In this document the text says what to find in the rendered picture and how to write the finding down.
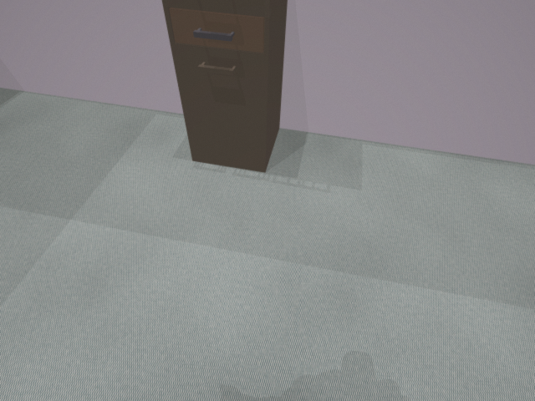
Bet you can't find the cabinet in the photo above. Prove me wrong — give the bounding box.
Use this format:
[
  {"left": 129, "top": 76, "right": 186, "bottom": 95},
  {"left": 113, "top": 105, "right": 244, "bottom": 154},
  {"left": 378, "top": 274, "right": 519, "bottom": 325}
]
[{"left": 162, "top": 0, "right": 288, "bottom": 173}]

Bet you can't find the drawer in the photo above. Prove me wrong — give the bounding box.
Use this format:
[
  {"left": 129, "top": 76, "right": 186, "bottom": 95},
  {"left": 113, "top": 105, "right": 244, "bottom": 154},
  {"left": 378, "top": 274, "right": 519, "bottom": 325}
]
[{"left": 169, "top": 8, "right": 264, "bottom": 53}]

